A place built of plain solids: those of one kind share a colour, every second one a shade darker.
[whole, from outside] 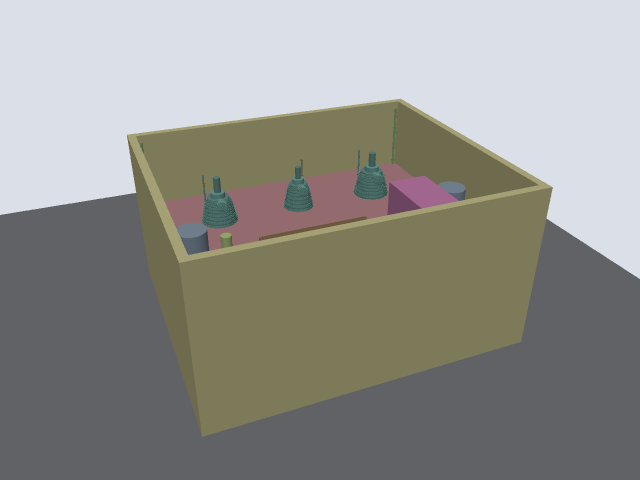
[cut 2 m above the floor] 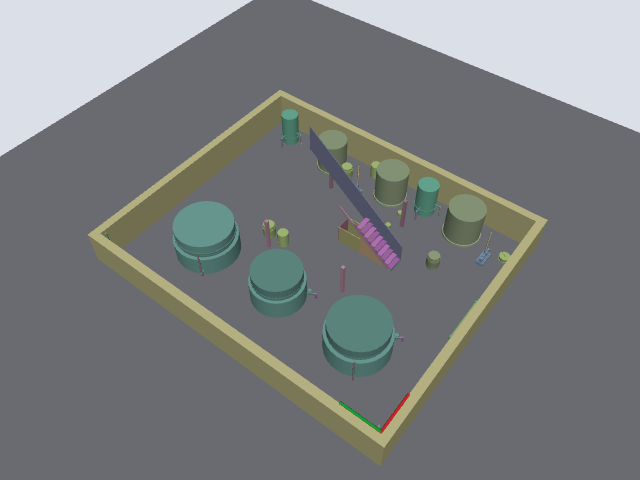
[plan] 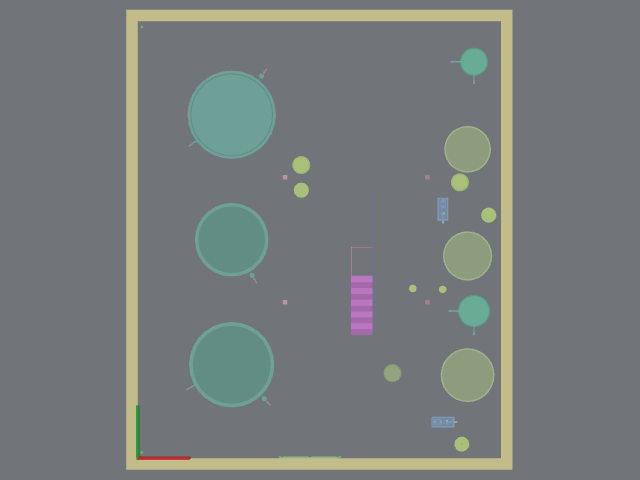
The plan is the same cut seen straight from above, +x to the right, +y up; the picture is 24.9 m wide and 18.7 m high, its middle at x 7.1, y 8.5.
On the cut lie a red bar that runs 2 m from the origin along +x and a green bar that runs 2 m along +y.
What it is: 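The still house of a malt distillery; one whitewashed hall 14.2 x 17.0 m, 9.4 m high, 3 copper pot stills in a row, an operating floor 5.08 m up, one steep steel stair free in the room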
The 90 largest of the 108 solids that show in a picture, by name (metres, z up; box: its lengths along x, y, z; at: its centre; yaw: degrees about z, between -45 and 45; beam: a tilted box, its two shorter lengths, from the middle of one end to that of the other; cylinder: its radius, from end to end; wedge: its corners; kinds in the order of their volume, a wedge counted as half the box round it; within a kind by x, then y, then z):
{
 "wall_1": {"box": [0.45, 17.92, 9.49], "at": [-0.23, 8.51, 4.69]},
 "wall_2": {"box": [15.05, 0.45, 9.49], "at": [7.08, -0.23, 4.69]},
 "wall_3": {"box": [15.05, 0.45, 9.49], "at": [7.08, 17.25, 4.69]},
 "wall_4": {"box": [0.45, 17.92, 9.49], "at": [14.38, 8.51, 4.69]},
 "still_1": {"cylinder": 1.66, "from": [3.66, 3.64, -0.05], "to": [3.66, 3.64, 1.25]},
 "still_2": {"cylinder": 1.52, "from": [3.66, 3.64, 1.39], "to": [3.66, 3.64, 1.5]},
 "still_3": {"cylinder": 1.52, "from": [3.66, 3.64, 1.5], "to": [3.66, 3.64, 3.73]},
 "still_4": {"cylinder": 1.02, "from": [3.66, 3.64, 5.08], "to": [3.66, 3.64, 5.18]},
 "still_5": {"cylinder": 1.0, "from": [3.66, 3.64, 5.18], "to": [3.66, 3.64, 5.29]},
 "still_6": {"cylinder": 0.98, "from": [3.66, 3.64, 5.29], "to": [3.66, 3.64, 5.41]},
 "still_7": {"cylinder": 0.95, "from": [3.66, 3.64, 5.41], "to": [3.66, 3.64, 5.52]},
 "still_8": {"cylinder": 0.93, "from": [3.66, 3.64, 5.52], "to": [3.66, 3.64, 5.63]},
 "still_9": {"cylinder": 0.91, "from": [3.66, 3.64, 5.63], "to": [3.66, 3.64, 5.73]},
 "still_10": {"cylinder": 0.88, "from": [3.66, 3.64, 5.73], "to": [3.66, 3.64, 5.84]},
 "still_11": {"cylinder": 0.86, "from": [3.66, 3.64, 5.84], "to": [3.66, 3.64, 5.94]},
 "still_12": {"cylinder": 0.83, "from": [3.66, 3.64, 5.94], "to": [3.66, 3.64, 6.03]},
 "still_13": {"cylinder": 0.62, "from": [3.66, 3.64, 6.54], "to": [3.66, 3.64, 6.58]},
 "still_14": {"cylinder": 0.41, "from": [3.66, 3.64, 6.58], "to": [3.66, 3.64, 6.88]},
 "still_15": {"cylinder": 0.2, "from": [3.66, 3.64, 6.88], "to": [3.66, 3.64, 7.75]},
 "still_16": {"cylinder": 1.43, "from": [3.66, 8.51, -0.05], "to": [3.66, 8.51, 1.22]},
 "still_17": {"cylinder": 1.27, "from": [3.66, 8.51, 1.21], "to": [3.66, 8.51, 1.38]},
 "still_18": {"cylinder": 1.31, "from": [3.66, 8.51, 1.38], "to": [3.66, 8.51, 1.5]},
 "still_19": {"cylinder": 1.3, "from": [3.66, 8.51, 1.5], "to": [3.66, 8.51, 3.73]},
 "still_20": {"cylinder": 0.88, "from": [3.66, 8.51, 5.08], "to": [3.66, 8.51, 5.2]},
 "still_21": {"cylinder": 0.85, "from": [3.66, 8.51, 5.2], "to": [3.66, 8.51, 5.32]},
 "still_22": {"cylinder": 0.83, "from": [3.66, 8.51, 5.32], "to": [3.66, 8.51, 5.45]},
 "still_23": {"cylinder": 0.81, "from": [3.66, 8.51, 5.45], "to": [3.66, 8.51, 5.57]},
 "still_24": {"cylinder": 0.79, "from": [3.66, 8.51, 5.57], "to": [3.66, 8.51, 5.69]},
 "still_25": {"cylinder": 0.76, "from": [3.66, 8.51, 5.69], "to": [3.66, 8.51, 5.81]},
 "still_26": {"cylinder": 0.74, "from": [3.66, 8.51, 5.81], "to": [3.66, 8.51, 5.92]},
 "still_27": {"cylinder": 0.72, "from": [3.66, 8.51, 5.92], "to": [3.66, 8.51, 6.03]},
 "still_28": {"cylinder": 0.54, "from": [3.66, 8.51, 6.53], "to": [3.66, 8.51, 6.58]},
 "still_29": {"cylinder": 0.35, "from": [3.66, 8.51, 6.58], "to": [3.66, 8.51, 6.88]},
 "still_30": {"cylinder": 0.17, "from": [3.66, 8.51, 6.88], "to": [3.66, 8.51, 7.6]},
 "still_31": {"cylinder": 1.72, "from": [3.66, 13.38, -0.05], "to": [3.66, 13.38, 1.14]},
 "still_32": {"cylinder": 1.53, "from": [3.66, 13.38, 1.13], "to": [3.66, 13.38, 1.28]},
 "still_33": {"cylinder": 1.58, "from": [3.66, 13.38, 1.28], "to": [3.66, 13.38, 1.41]},
 "still_34": {"cylinder": 1.62, "from": [3.66, 13.38, 1.41], "to": [3.66, 13.38, 1.5]},
 "still_35": {"cylinder": 1.57, "from": [3.66, 13.38, 1.5], "to": [3.66, 13.38, 3.73]},
 "still_36": {"cylinder": 1.06, "from": [3.66, 13.38, 5.08], "to": [3.66, 13.38, 5.18]},
 "still_37": {"cylinder": 1.04, "from": [3.66, 13.38, 5.18], "to": [3.66, 13.38, 5.28]},
 "still_38": {"cylinder": 1.01, "from": [3.66, 13.38, 5.28], "to": [3.66, 13.38, 5.39]},
 "still_39": {"cylinder": 0.99, "from": [3.66, 13.38, 5.39], "to": [3.66, 13.38, 5.5]},
 "still_40": {"cylinder": 0.97, "from": [3.66, 13.38, 5.5], "to": [3.66, 13.38, 5.6]},
 "still_41": {"cylinder": 0.95, "from": [3.66, 13.38, 5.6], "to": [3.66, 13.38, 5.7]},
 "still_42": {"cylinder": 0.92, "from": [3.66, 13.38, 5.7], "to": [3.66, 13.38, 5.8]},
 "still_43": {"cylinder": 0.9, "from": [3.66, 13.38, 5.8], "to": [3.66, 13.38, 5.9]},
 "still_44": {"cylinder": 0.88, "from": [3.66, 13.38, 5.9], "to": [3.66, 13.38, 5.99]},
 "still_45": {"cylinder": 0.64, "from": [3.66, 13.38, 6.54], "to": [3.66, 13.38, 6.58]},
 "still_46": {"cylinder": 0.43, "from": [3.66, 13.38, 6.58], "to": [3.66, 13.38, 6.88]},
 "still_47": {"cylinder": 0.2, "from": [3.66, 13.38, 6.88], "to": [3.66, 13.38, 7.73]},
 "still_48": {"box": [0.54, 0.54, 0.33], "at": [4.23, 8.51, 6.33]},
 "still_49": {"box": [0.66, 0.54, 0.33], "at": [4.29, 3.64, 6.33]},
 "still_50": {"box": [0.69, 0.54, 0.33], "at": [4.3, 13.38, 6.33]},
 "upper_floor_1": {"box": [8.2, 17.04, 0.3], "at": [4.09, 8.51, 4.93]},
 "sample_room_1": {"box": [4.5, 2.3, 2.4], "at": [9.5, 13.82, 6.23]},
 "receiver_1": {"cylinder": 1.05, "from": [12.85, 3.23, -0.05], "to": [12.85, 3.23, 0.14]},
 "receiver_2": {"cylinder": 0.99, "from": [12.85, 3.23, 0.14], "to": [12.85, 3.23, 2.5]},
 "receiver_3": {"cylinder": 0.96, "from": [12.85, 7.88, -0.05], "to": [12.85, 7.88, 0.14]},
 "receiver_4": {"cylinder": 0.9, "from": [12.85, 7.88, 0.14], "to": [12.85, 7.88, 2.25]},
 "receiver_5": {"cylinder": 0.91, "from": [12.85, 12.03, -0.05], "to": [12.85, 12.03, 0.14]},
 "receiver_6": {"cylinder": 0.85, "from": [12.85, 12.03, 0.14], "to": [12.85, 12.03, 2.1]},
 "charger_1": {"cylinder": 0.79, "from": [8.01, 1.2, 5.22], "to": [8.01, 1.2, 7.14]},
 "charger_2": {"cylinder": 0.77, "from": [8.79, 15.82, 5.22], "to": [8.79, 15.82, 7.21]},
 "condenser_1": {"cylinder": 0.57, "from": [13.1, 5.73, -0.05], "to": [13.1, 5.73, 0.45]},
 "condenser_2": {"cylinder": 0.63, "from": [13.1, 5.73, 0.45], "to": [13.1, 5.73, 0.5]},
 "condenser_3": {"cylinder": 0.58, "from": [13.1, 5.73, 0.5], "to": [13.1, 5.73, 3.48]},
 "condenser_4": {"cylinder": 0.49, "from": [13.1, 15.44, -0.05], "to": [13.1, 15.44, 0.45]},
 "condenser_5": {"cylinder": 0.55, "from": [13.1, 15.44, 0.45], "to": [13.1, 15.44, 0.5]},
 "condenser_6": {"cylinder": 0.5, "from": [13.1, 15.44, 0.5], "to": [13.1, 15.44, 3.48]},
 "piece_1": {"cylinder": 0.29, "from": [6.37, 10.44, -0.05], "to": [6.37, 10.44, 0.88]},
 "piece_2": {"cylinder": 0.35, "from": [6.37, 11.42, 0.24], "to": [6.37, 11.42, 0.64]},
 "piece_3": {"cylinder": 0.29, "from": [7.12, 3.13, 5.03], "to": [7.12, 3.13, 5.96]},
 "piece_4": {"cylinder": 0.29, "from": [13.67, 9.47, -0.05], "to": [13.67, 9.47, 0.88]},
 "stair_rail_1": {"wedge": [[9.15, 4.8, -0.29], [9.15, 4.8, 1.16], [9.15, 10.75, 4.61], [9.15, 10.75, 6.06], [9.19, 4.8, -0.29], [9.19, 4.8, 1.16], [9.19, 10.75, 4.61], [9.19, 10.75, 6.06]]},
 "column_1": {"box": [0.18, 0.18, 4.47], "at": [5.74, 6.08, 2.18]},
 "column_2": {"box": [0.18, 0.18, 4.47], "at": [5.74, 10.95, 2.18]},
 "column_3": {"box": [0.18, 0.18, 4.47], "at": [11.29, 6.08, 2.18]},
 "column_4": {"box": [0.18, 0.18, 4.47], "at": [11.29, 10.95, 2.18]},
 "loading_door_leaves_1": {"box": [2.2, 0.07, 2.75], "at": [6.71, 0.01, 1.32]},
 "well_rail_1": {"box": [0.04, 6.17, 1.05], "at": [8.15, 7.71, 5.55]},
 "stair_beam_1": {"wedge": [[8.31, 4.85, -0.03], [8.31, 5.12, -0.03], [8.31, 8.22, 2.53], [8.31, 8.22, 2.75], [8.35, 4.85, -0.03], [8.35, 5.12, -0.03], [8.35, 8.22, 2.53], [8.35, 8.22, 2.75]]},
 "pump_1": {"box": [0.9, 0.42, 0.25], "at": [11.89, 1.41, 0.07]},
 "pump_2": {"box": [0.42, 0.9, 0.21], "at": [11.89, 9.7, 0.06]},
 "foot_1": {"cylinder": 0.35, "from": [9.93, 3.32, 0.24], "to": [9.93, 3.32, 0.64]},
 "stair_fence_1": {"box": [0.04, 1.38, 1.15], "at": [8.33, 7.54, 0.53]},
 "stair_fence_2": {"box": [0.04, 1.38, 1.15], "at": [9.17, 7.54, 0.53]},
 "riser_1": {"cylinder": 0.06, "from": [0.16, 16.8, -0.05], "to": [0.16, 16.8, 9.04]},
 "stair_guard_infill_1": {"wedge": [[8.31, 5.12, -0.03], [8.31, 6.85, -0.03], [8.31, 6.85, 1.4], [8.35, 5.12, -0.03], [8.35, 6.85, -0.03], [8.35, 6.85, 1.4]]},
 "stair_fence_cross_1": {"box": [0.89, 0.04, 1.15], "at": [8.75, 8.21, 0.53]}
}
